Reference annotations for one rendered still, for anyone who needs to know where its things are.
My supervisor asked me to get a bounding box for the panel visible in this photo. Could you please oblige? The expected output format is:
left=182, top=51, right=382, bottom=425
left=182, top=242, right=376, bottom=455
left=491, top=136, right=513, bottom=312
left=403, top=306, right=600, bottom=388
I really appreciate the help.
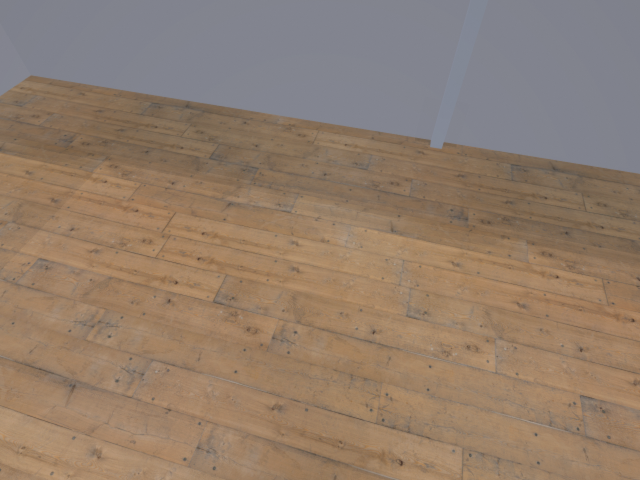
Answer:
left=430, top=0, right=488, bottom=149

